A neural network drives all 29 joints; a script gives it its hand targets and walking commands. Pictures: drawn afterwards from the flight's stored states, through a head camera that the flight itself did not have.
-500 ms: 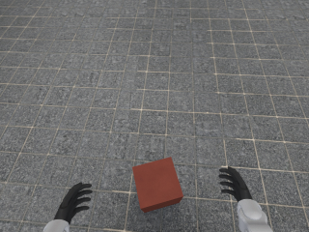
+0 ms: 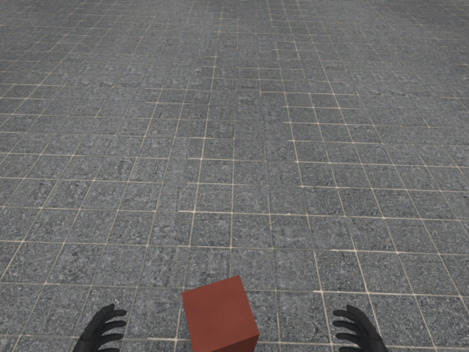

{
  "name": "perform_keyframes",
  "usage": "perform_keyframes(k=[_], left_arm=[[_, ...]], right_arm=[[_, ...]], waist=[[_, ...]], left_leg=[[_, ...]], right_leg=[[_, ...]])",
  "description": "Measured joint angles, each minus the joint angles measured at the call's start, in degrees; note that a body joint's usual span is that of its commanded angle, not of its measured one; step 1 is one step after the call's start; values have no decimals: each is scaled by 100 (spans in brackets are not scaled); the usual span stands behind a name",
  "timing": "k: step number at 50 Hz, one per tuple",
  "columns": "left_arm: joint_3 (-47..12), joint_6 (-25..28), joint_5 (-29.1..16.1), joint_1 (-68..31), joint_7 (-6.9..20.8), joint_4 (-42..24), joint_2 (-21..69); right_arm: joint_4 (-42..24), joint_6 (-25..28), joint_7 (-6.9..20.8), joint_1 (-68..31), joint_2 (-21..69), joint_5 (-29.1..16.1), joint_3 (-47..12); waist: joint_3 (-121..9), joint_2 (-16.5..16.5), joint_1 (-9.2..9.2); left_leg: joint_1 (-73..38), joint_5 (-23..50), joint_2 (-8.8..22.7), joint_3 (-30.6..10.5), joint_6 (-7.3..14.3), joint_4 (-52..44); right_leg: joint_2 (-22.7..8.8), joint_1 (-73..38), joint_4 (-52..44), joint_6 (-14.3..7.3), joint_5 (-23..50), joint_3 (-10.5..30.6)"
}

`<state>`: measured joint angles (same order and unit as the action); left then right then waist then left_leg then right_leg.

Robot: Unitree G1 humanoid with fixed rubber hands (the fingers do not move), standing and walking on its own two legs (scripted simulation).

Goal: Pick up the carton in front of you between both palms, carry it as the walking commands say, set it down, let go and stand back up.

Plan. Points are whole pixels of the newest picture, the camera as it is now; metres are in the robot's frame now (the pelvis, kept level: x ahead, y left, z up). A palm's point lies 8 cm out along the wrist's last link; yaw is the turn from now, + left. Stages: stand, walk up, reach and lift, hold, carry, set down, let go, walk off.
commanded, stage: let go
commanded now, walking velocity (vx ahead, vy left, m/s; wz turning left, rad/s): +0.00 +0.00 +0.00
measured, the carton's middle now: (219, 323) +0.36 +0.03 -0.65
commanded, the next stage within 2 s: stand in 0.14 s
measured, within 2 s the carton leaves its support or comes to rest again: neither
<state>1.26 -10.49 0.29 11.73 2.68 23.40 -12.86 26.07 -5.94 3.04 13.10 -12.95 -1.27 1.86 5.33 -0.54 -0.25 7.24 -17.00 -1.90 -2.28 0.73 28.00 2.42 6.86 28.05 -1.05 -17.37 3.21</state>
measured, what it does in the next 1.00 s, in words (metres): stands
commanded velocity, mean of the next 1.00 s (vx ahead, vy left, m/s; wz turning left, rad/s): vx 0.00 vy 0.00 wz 0.00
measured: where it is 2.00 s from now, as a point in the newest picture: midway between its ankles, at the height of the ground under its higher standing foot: outside the picture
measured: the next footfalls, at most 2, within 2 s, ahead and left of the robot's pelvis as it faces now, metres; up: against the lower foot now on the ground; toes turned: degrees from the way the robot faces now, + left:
none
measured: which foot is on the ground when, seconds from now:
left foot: down 0.00-1.00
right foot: down 0.00-1.00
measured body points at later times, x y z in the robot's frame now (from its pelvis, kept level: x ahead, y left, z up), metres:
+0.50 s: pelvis +0.01 +0.01 +0.00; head +0.02 +0.03 +0.45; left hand +0.15 +0.31 -0.10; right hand +0.15 -0.29 -0.08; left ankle -0.02 +0.11 -0.74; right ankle -0.02 -0.11 -0.74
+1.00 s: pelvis +0.01 +0.02 +0.01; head +0.01 +0.03 +0.45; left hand +0.14 +0.32 -0.11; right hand +0.14 -0.28 -0.09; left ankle -0.02 +0.11 -0.74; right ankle -0.02 -0.11 -0.74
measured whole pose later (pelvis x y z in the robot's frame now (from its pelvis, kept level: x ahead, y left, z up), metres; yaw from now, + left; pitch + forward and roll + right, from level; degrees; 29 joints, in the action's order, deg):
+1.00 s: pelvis +0.01 +0.02 +0.01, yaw +0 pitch -1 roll +0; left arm 0.8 -0.3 1.3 7.0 -1.4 52.4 -20.7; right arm 51.1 0.0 -1.9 7.6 -20.3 1.2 1.0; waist 1.0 0.9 -0.2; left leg 7.2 -15.3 -3.1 -1.9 2.3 24.2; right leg 1.0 6.3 23.2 0.6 -15.4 3.8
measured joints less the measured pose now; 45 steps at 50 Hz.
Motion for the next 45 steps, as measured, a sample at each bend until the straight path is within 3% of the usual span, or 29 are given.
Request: perform_keyframes(k=[7, 12, 22, 45], left_arm=[[10, -151, 3, -220, -54, -31, 23], [78, 429, 179, -323, -262, 704, -292], [218, 900, 210, -266, -356, 1752, -723], [-7, 1057, 132, -395, -427, 2792, -777]], right_arm=[[99, 45, -139, -62, 52, 8, -71], [748, 324, -305, -127, -116, 335, -87], [1397, 474, -467, -188, -574, 351, 87], [2330, 590, -494, -470, -649, 273, -79]], waist=[[142, -20, -5], [-244, 93, 4], [-403, 198, 11], [-403, 164, 4]], left_leg=[[26, -78, -26, -3, 17, 215], [333, -93, -42, -17, 22, 277], [355, -58, -35, 16, 74, 94], [2, 107, -121, 55, 162, -338]], right_leg=[[-17, 13, 198, 23, -78, -12], [-31, 307, 249, 41, -105, -28], [-35, 299, -24, 85, -8, 15], [-142, -30, -411, 157, 133, 69]])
